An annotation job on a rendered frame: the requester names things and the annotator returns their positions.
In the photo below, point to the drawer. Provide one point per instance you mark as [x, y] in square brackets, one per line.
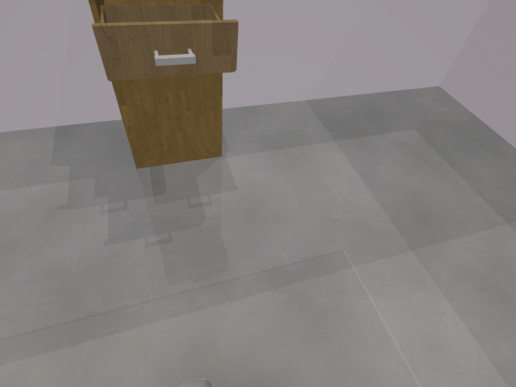
[128, 35]

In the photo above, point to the cabinet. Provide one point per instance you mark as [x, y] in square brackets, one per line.
[170, 120]

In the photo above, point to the handle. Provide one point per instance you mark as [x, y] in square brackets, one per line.
[181, 59]

